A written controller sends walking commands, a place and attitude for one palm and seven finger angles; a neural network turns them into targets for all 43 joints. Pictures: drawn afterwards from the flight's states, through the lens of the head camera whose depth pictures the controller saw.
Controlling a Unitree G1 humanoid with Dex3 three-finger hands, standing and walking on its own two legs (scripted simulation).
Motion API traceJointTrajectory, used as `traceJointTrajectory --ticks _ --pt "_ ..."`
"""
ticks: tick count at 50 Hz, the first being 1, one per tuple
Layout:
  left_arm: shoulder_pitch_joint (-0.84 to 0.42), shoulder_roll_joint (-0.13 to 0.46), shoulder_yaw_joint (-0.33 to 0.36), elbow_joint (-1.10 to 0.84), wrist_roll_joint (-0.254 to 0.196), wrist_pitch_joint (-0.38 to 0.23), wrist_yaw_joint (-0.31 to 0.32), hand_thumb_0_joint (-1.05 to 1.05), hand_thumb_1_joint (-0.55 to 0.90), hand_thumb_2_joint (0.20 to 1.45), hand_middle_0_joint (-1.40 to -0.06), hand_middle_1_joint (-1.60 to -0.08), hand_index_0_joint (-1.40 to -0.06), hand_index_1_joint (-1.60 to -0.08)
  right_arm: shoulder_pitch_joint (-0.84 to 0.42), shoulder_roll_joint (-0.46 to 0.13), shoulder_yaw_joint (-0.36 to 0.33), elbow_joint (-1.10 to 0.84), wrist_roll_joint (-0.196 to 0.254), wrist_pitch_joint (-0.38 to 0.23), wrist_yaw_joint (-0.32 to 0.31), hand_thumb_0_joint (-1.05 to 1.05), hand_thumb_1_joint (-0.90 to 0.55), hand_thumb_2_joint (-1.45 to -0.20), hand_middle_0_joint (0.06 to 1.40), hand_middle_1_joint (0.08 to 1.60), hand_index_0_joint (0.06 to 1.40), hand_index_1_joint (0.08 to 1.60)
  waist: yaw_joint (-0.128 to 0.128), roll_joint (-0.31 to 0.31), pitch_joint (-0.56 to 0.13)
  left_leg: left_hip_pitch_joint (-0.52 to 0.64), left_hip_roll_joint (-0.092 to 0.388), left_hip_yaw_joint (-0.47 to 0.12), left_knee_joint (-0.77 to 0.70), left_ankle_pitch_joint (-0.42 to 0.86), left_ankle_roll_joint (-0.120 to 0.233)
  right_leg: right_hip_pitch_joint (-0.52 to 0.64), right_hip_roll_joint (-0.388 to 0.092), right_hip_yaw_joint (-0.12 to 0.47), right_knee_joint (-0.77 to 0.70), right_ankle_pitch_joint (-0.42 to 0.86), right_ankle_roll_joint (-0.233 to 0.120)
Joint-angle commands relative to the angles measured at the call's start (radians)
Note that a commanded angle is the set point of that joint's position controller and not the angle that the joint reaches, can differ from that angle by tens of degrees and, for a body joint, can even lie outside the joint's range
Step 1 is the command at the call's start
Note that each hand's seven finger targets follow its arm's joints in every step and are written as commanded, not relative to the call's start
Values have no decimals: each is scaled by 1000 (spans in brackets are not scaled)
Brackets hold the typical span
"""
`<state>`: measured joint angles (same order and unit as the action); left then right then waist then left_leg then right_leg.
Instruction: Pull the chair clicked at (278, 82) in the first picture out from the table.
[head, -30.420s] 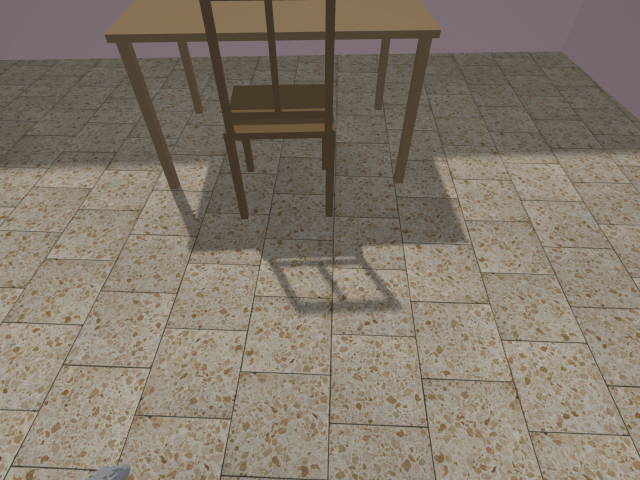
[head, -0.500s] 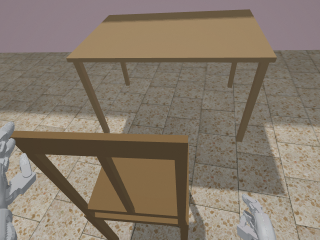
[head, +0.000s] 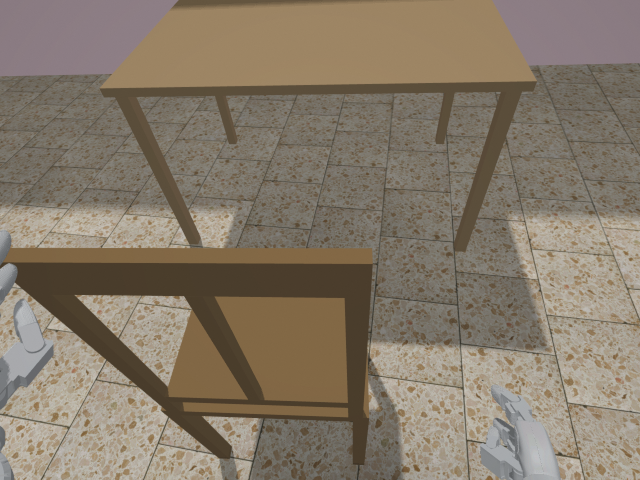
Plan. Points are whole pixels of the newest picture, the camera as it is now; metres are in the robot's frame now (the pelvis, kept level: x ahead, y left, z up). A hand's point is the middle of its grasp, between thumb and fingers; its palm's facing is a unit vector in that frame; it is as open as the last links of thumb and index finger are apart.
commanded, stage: step back with the hand held close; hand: left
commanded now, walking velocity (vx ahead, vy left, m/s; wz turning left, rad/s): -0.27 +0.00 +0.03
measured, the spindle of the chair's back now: (232, 354) +0.29 +0.17 -0.06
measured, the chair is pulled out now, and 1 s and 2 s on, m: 0.56 0.56 0.56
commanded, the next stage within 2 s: none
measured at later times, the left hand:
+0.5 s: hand (12, 395) +0.15 +0.28 +0.16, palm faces +0.48 -0.74 -0.47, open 7.4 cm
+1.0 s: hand (6, 401) +0.14 +0.27 +0.16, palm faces +0.45 -0.73 -0.51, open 7.4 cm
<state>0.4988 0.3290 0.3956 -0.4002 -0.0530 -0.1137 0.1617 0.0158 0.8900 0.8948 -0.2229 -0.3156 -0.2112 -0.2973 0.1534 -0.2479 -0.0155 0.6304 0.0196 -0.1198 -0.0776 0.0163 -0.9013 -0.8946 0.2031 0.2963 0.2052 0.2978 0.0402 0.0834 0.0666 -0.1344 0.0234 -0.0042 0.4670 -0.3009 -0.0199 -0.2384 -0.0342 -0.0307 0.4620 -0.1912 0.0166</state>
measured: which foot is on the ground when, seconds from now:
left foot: down 0.00-1.00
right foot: down 0.00-1.00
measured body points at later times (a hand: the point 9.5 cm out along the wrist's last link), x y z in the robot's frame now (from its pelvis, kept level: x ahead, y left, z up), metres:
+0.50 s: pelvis -0.05 +0.01 -0.01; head -0.03 +0.00 +0.44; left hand +0.12 +0.31 +0.18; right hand +0.13 -0.23 -0.10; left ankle -0.03 +0.13 -0.74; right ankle +0.04 -0.13 -0.74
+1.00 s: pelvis -0.06 +0.01 -0.01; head -0.02 +0.01 +0.44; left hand +0.11 +0.31 +0.19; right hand +0.11 -0.23 -0.10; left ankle -0.03 +0.13 -0.74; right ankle +0.04 -0.13 -0.74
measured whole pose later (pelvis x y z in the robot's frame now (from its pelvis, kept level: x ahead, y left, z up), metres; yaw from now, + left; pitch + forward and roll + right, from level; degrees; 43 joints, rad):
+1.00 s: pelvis -0.06 +0.01 -0.01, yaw +1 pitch +2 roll +0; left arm 0.56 0.42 0.45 -0.54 -0.02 -0.19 0.20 0.01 0.89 0.89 -0.22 -0.30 -0.21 -0.30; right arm 0.17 -0.21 -0.03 0.63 0.01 -0.08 -0.08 0.02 -0.90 -0.89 0.20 0.30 0.21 0.30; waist 0.00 0.00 0.03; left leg -0.38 0.01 -0.01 0.62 -0.27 -0.01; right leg -0.44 -0.04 -0.03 0.51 -0.11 0.03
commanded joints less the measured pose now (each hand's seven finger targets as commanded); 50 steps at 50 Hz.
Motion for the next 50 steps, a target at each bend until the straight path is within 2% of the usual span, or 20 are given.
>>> traceJointTrajectory --ticks 1,3,4,6,14,19,23,24,27,30,33,35,38,39,43,44,45,47,49,50 --pt "6 219 118 -256 15 -77 23 0 900 900 -200 -300 -200 -300 -100 -82 -39 -173 -4 -17 -5 0 -900 -900 200 300 200 300 -19 -39 -197 -52 85 -44 -81 333 43 144 -80 69 -8 287 -19" --pt "25 224 128 -242 18 -71 29 0 900 900 -200 -300 -200 -300 -98 -74 -45 -175 -5 -2 -7 0 -900 -900 200 300 200 300 -20 -73 -207 -72 94 -49 -73 362 41 153 -81 61 5 318 -17" --pt "24 232 129 -256 17 -69 31 0 900 900 -200 -300 -200 -300 -101 -79 -50 -174 -1 1 -9 0 -900 -900 200 300 200 300 -25 -40 -207 -78 94 -49 -78 357 41 153 -83 68 9 324 -19" --pt "38 232 133 -262 18 -68 34 0 900 900 -200 -300 -200 -300 -99 -71 -50 -181 -1 10 -10 0 -900 -900 200 300 200 300 -22 -47 -200 -103 102 -53 -75 353 40 144 -79 59 20 314 -17" --pt "48 259 161 -307 20 -69 48 0 900 900 -200 -300 -200 -300 -88 -65 -48 -186 0 14 -18 0 -900 -900 200 300 200 300 -25 22 -163 -262 111 -77 -96 150 50 152 -68 65 38 198 -17" --pt "32 253 152 -306 19 -71 53 0 900 900 -200 -300 -200 -300 -65 -66 -43 -184 -2 9 -22 0 -900 -900 200 300 200 300 -28 3 -131 -316 88 -69 -81 -33 47 102 -72 103 -9 66 -23" --pt "-10 253 145 -290 26 -77 56 0 900 900 -200 -300 -200 -300 -46 -72 -38 -190 -7 4 -21 0 -900 -900 200 300 200 300 -29 -72 -100 -327 60 -60 -53 -171 46 12 -83 136 -89 -154 -25" --pt "-15 271 151 -295 28 -79 59 0 900 900 -200 -300 -200 -300 -47 -78 -42 -183 -4 3 -25 0 -900 -900 200 300 200 300 -32 -47 -93 -318 59 -57 -51 -188 49 -4 -88 144 -111 -185 -28" --pt "-18 259 146 -297 30 -87 60 0 900 900 -200 -300 -200 -300 -40 -80 -35 -192 -7 -4 -21 0 -900 -900 200 300 200 300 -29 -72 -106 -334 59 -71 -55 -209 52 -10 -81 131 -113 -254 -23" --pt "8 265 155 -308 30 -92 64 0 900 900 -200 -300 -200 -300 -43 -82 -36 -190 -5 -10 -23 0 -900 -900 200 300 200 300 -30 -17 -128 -345 72 -82 -82 -192 58 30 -68 108 -82 -203 -17" --pt "14 270 169 -316 30 -99 63 0 900 900 -200 -300 -200 -300 -47 -85 -44 -186 -8 -12 -19 0 -900 -900 200 300 200 300 -25 -48 -146 -371 75 -81 -68 -114 55 69 -67 103 -45 -82 -17" --pt "28 264 172 -310 32 -102 64 0 900 900 -200 -300 -200 -300 -50 -84 -46 -180 -7 -13 -19 0 -900 -900 200 300 200 300 -27 10 -144 -414 93 -91 -93 -147 62 98 -62 98 -7 -69 -15" --pt "28 265 180 -312 35 -109 62 0 900 900 -200 -300 -200 -300 -47 -85 -52 -184 -7 -16 -14 0 -900 -900 200 300 200 300 -25 -24 -147 -466 93 -96 -73 -142 65 121 -59 104 32 -18 -18" --pt "36 275 188 -301 34 -110 65 0 900 900 -200 -300 -200 -300 -55 -85 -57 -169 -6 -15 -18 0 -900 -900 200 300 200 300 -27 -17 -146 -448 91 -90 -63 -119 64 112 -67 108 21 15 -22" --pt "35 276 189 -331 33 -125 60 0 900 900 -200 -300 -200 -300 -45 -83 -60 -161 -15 -17 -11 0 -900 -900 200 300 200 300 -30 -81 -184 -375 57 -71 8 -62 49 49 -99 139 -30 27 -43" --pt "49 288 197 -317 32 -123 64 0 900 900 -200 -300 -200 -300 -53 -86 -64 -148 -13 -15 -14 0 -900 -900 200 300 200 300 -32 -63 -179 -357 58 -72 12 -51 49 35 -106 146 -43 41 -50" --pt "51 269 185 -334 30 -126 61 0 900 900 -200 -300 -200 -300 -43 -83 -61 -152 -14 -14 -13 0 -900 -900 200 300 200 300 -34 -77 -199 -346 57 -75 13 -35 46 37 -104 136 -39 36 -51" --pt "51 280 197 -338 31 -135 60 0 900 900 -200 -300 -200 -300 -52 -80 -62 -151 -15 -14 -12 0 -900 -900 200 300 200 300 -32 -71 -208 -341 64 -78 9 -17 50 31 -96 126 -28 36 -43" --pt "64 295 216 -320 34 -138 63 0 900 900 -200 -300 -200 -300 -68 -82 -66 -141 -15 -12 -18 0 -900 -900 200 300 200 300 -32 -27 -200 -371 89 -96 -28 -8 59 59 -79 108 3 58 -35" --pt "65 270 199 -332 33 -141 59 0 900 900 -200 -300 -200 -300 -59 -79 -62 -149 -15 -11 -17 0 -900 -900 200 300 200 300 -33 -14 -212 -392 100 -101 -40 -1 62 85 -69 92 39 71 -29"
